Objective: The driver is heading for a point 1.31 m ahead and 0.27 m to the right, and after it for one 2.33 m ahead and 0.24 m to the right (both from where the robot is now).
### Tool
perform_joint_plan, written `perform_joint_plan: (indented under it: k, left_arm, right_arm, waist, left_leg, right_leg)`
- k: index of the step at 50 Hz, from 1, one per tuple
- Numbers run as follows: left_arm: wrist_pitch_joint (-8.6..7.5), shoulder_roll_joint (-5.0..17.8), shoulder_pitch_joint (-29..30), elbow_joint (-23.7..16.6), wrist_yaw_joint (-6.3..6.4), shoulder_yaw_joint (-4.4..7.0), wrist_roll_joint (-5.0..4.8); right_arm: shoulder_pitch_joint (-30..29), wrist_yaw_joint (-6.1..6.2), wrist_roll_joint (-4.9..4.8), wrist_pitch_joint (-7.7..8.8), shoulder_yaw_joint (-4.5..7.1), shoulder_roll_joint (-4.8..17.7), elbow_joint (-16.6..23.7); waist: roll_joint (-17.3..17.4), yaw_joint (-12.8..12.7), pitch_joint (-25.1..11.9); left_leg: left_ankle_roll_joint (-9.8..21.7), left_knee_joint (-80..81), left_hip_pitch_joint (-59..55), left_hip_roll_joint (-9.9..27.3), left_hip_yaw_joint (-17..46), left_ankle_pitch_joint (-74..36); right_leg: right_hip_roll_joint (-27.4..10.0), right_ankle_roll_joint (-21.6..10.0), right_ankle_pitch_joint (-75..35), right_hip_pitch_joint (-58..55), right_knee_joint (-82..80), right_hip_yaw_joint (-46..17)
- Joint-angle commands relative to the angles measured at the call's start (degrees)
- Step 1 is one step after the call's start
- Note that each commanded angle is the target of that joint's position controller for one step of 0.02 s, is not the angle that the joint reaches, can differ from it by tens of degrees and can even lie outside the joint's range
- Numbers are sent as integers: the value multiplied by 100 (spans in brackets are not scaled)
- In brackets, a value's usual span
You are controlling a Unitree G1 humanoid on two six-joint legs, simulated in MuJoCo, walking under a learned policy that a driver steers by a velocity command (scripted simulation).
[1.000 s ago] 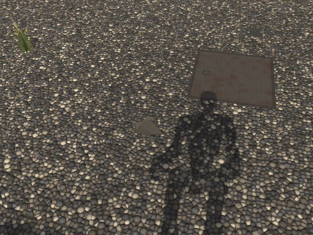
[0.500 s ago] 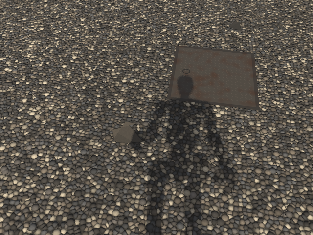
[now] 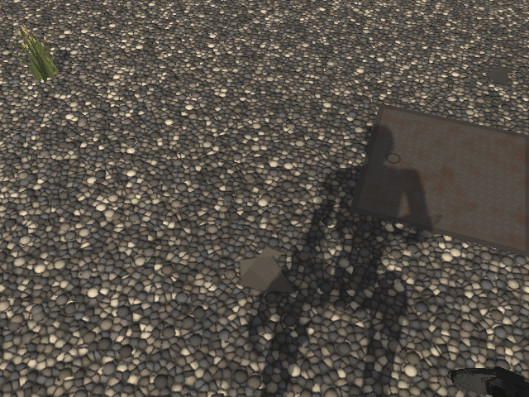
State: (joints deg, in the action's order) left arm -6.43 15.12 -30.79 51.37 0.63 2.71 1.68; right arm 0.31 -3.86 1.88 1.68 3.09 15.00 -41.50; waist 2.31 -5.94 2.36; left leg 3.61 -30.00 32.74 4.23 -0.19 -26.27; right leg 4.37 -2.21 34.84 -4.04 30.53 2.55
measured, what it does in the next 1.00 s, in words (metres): goes down: left foot 0.15 m lower, then right foot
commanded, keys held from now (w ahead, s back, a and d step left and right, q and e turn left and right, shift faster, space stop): w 1.00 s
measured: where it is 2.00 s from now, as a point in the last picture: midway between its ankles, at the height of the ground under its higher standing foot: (316, 210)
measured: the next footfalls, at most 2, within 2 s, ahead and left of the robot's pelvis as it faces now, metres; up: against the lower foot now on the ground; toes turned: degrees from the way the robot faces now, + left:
left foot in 0.10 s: +0.21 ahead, +0.12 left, -0.15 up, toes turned +3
right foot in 0.50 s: +0.47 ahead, -0.08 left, -0.15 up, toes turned -3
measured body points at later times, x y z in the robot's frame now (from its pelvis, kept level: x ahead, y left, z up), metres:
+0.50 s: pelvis +0.32 +0.01 -0.13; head +0.34 -0.01 +0.32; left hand +0.52 +0.23 -0.22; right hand +0.24 -0.24 -0.28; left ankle +0.18 +0.12 -0.85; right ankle +0.43 -0.08 -0.85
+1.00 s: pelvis +0.57 +0.00 -0.12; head +0.60 +0.01 +0.33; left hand +0.48 +0.24 -0.26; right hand +0.76 -0.21 -0.23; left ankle +0.72 +0.11 -0.83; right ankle +0.43 -0.08 -0.85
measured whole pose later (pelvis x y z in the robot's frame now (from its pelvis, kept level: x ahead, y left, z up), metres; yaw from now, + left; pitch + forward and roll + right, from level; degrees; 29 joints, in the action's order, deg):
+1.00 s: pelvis +0.57 +0.00 -0.12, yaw +0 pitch +0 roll -1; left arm -5.0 10.5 -27.1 61.5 0.5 1.8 1.4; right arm 0.4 -1.8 1.4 1.9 1.7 11.5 -51.3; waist 1.4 -4.0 2.8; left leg 3.3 -33.7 30.7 2.7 -3.9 4.7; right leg 3.8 -3.2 19.2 -6.5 12.2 3.9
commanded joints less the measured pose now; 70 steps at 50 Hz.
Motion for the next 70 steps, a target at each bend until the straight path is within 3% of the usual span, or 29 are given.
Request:
perform_joint_plan:
  k: [1,2,4,5,6,7,9,10,11,13,17,21,24,25,26,27,28,30,35,47,50,52,53,54,55,57,59,64,70]
  left_arm:
    - [158,479,-179,-92,184,45,159]
    - [242,526,-210,-17,237,45,197]
    - [398,728,-114,96,250,113,-37]
    - [405,560,54,22,179,150,-146]
    - [362,89,-761,-60,202,38,-335]
    - [301,322,-511,-76,270,5,-379]
    - [259,646,945,-428,258,52,-2]
    - [288,748,1285,-384,110,86,159]
    - [380,512,1455,-530,-54,56,174]
    - [469,191,1611,-468,-240,-50,135]
    - [345,21,1983,-414,-325,-152,-74]
    - [382,196,2901,-674,-271,-84,-10]
    - [286,345,1787,-280,-221,41,83]
    - [207,709,765,-24,-163,161,176]
    - [212,1381,165,68,-108,334,204]
    - [319,1124,419,68,-104,294,-59]
    - [345,875,1029,-12,-88,220,-91]
    - [267,422,1592,-18,-107,110,-67]
    - [57,375,1193,317,-87,105,-111]
    - [92,345,62,865,-9,48,-41]
    - [108,432,196,934,41,77,-4]
    - [131,481,379,936,35,83,-35]
    - [118,315,393,819,9,20,-93]
    - [122,-313,-165,664,-63,-115,-330]
    - [155,243,1,765,-25,50,-189]
    - [156,209,752,584,-59,90,-146]
    - [292,-18,691,655,-107,94,-21]
    - [527,-174,1237,417,-222,115,-9]
    - [493,-259,2543,-107,-327,20,-28]
  right_arm:
    - [-275,117,76,91,7,213,145]
    - [186,184,123,129,10,220,-69]
    - [2033,344,333,160,123,470,-749]
    - [2805,320,305,160,268,856,-993]
    - [3356,233,169,212,265,1211,-1032]
    - [3700,187,-28,219,318,1147,-1047]
    - [2746,375,-37,252,293,919,-849]
    - [2196,417,-60,300,153,597,-850]
    - [1883,454,-99,368,122,674,-894]
    - [1850,429,-33,467,68,499,-1054]
    - [1781,288,-192,492,102,490,-1150]
    - [2436,297,-157,316,82,486,-1454]
    - [2519,345,-45,237,100,621,-1558]
    - [2583,350,-45,233,43,467,-1473]
    - [3227,323,-216,239,-77,-112,-1329]
    - [2828,352,-59,226,68,462,-1379]
    - [2318,347,-65,228,119,565,-1217]
    - [2019,315,-42,219,85,310,-1218]
    - [1775,224,16,7,53,92,-1281]
    - [-455,210,-52,75,-74,28,-624]
    - [-193,249,-62,145,-29,135,-632]
    - [1210,335,-25,243,81,271,-1098]
    - [2253,403,95,317,200,627,-1363]
    - [2860,426,189,312,358,1266,-1400]
    - [2445,378,-12,227,324,1068,-1346]
    - [1381,351,-78,265,134,380,-1176]
    - [1288,391,-89,358,33,40,-1276]
    - [1860,437,-99,517,30,151,-1500]
    - [2273,518,-80,517,-17,152,-1594]
  waist:
    - [-92,-3,532]
    - [-48,147,406]
    - [163,952,-297]
    - [631,1260,-780]
    - [1212,794,-1593]
    - [1027,1300,-2222]
    - [311,1223,-1459]
    - [-61,927,-735]
    - [193,482,-26]
    - [197,301,281]
    - [460,340,-104]
    - [0,653,273]
    - [-92,147,-211]
    - [-538,-217,-811]
    - [-1906,-51,-1677]
    - [-1313,-99,-1471]
    - [-980,144,-537]
    - [-707,488,51]
    - [-646,750,-10]
    - [-638,249,483]
    - [-677,470,385]
    - [-496,1072,-319]
    - [-155,1416,-972]
    - [1156,1286,-1845]
    - [546,1204,-1784]
    - [5,798,-330]
    - [167,524,28]
    - [144,427,163]
    - [106,642,431]
  left_leg:
    - [-74,920,-635,50,-33,-19]
    - [-55,1361,-914,63,-61,-59]
    - [90,2004,-3040,24,-276,-279]
    - [321,1303,-4600,669,339,-901]
    - [505,-1524,-6847,1686,909,-4547]
    - [905,-1391,-7550,2028,1638,-3780]
    - [1377,643,-5571,2166,2456,2478]
    - [1276,1147,-4112,1887,2401,2880]
    - [1340,1601,-2455,1919,2216,2300]
    - [1163,1876,-1230,1177,1328,1544]
    - [731,1930,-1434,533,359,1161]
    - [691,1772,-2625,834,495,1677]
    - [476,102,-2845,531,115,654]
    - [343,-1457,-2129,213,-182,1413]
    - [66,-3695,-320,-705,-555,4755]
    - [115,-4234,512,-764,160,5638]
    - [168,-4308,852,-418,255,5170]
    - [126,-3596,322,-41,238,4507]
    - [-116,-2998,-20,74,85,3879]
    - [-116,-511,331,-90,-365,2884]
    - [157,-137,-261,-299,-462,3461]
    - [394,364,-2014,-677,-664,3449]
    - [649,445,-3614,86,197,3790]
    - [1333,954,-5325,1913,2980,4670]
    - [1341,1565,-4869,2023,3786,4971]
    - [910,1895,-3193,1540,2024,4580]
    - [505,2089,-2438,1067,976,3668]
    - [426,2245,-2474,931,-30,2598]
    - [368,2254,-2824,818,-809,1760]
  right_leg:
    - [-966,-655,-1903,583,563,-665]
    - [-866,-686,-2383,287,1344,-614]
    - [-520,-644,-3305,902,4118,-318]
    - [27,-518,-195,2489,6308,-157]
    - [87,-400,1538,4570,7532,-753]
    - [-90,-399,1010,5737,7715,-1047]
    - [-567,-307,-892,6471,6569,-869]
    - [-759,-204,-1238,5846,5998,-772]
    - [-1014,61,-1524,5031,4644,-786]
    - [-1126,277,-2185,3774,3221,-543]
    - [-885,26,-3535,2489,1239,-156]
    - [-772,-261,-3177,2996,609,14]
    - [-377,-479,-2494,1541,-63,172]
    - [-1049,-752,-2076,282,-237,-680]
    - [-2770,-1497,-1274,-1298,-906,-3486]
    - [-2714,-1489,-657,-1082,-1613,-4332]
    - [-2512,-1304,-632,-380,-1599,-3374]
    - [-1983,-969,-2161,803,-1809,-2155]
    - [-1651,-927,-3457,1173,-2161,-1214]
    - [-1684,-949,-4494,131,-2104,-633]
    - [-1790,-828,-5720,-148,-1540,-517]
    - [-1513,-650,-6809,99,41,-208]
    - [-1262,-542,-5580,1194,1498,-105]
    - [-280,-234,-2022,3270,3779,299]
    - [-171,-351,-688,3745,4420,-507]
    - [-760,-406,-1653,3789,4109,-614]
    - [-967,-333,-1966,3355,3676,-589]
    - [-1038,-199,-2619,3889,3401,-427]
    - [-946,-116,-3546,4158,1614,41]
Velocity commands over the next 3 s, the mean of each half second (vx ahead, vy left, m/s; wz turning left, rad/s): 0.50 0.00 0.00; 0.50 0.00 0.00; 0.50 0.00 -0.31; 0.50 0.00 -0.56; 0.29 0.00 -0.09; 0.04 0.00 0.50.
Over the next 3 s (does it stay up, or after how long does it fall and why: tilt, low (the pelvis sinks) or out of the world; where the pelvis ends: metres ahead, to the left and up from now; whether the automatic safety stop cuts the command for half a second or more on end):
stays up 1.27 -0.15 -0.11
